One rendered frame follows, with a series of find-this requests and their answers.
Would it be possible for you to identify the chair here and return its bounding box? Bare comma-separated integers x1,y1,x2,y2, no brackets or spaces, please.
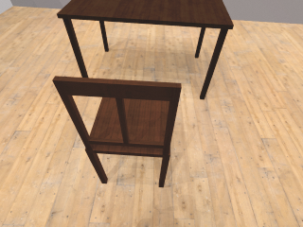
52,76,182,187

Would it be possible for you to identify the table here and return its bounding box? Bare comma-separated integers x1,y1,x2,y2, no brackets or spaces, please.
57,0,234,100

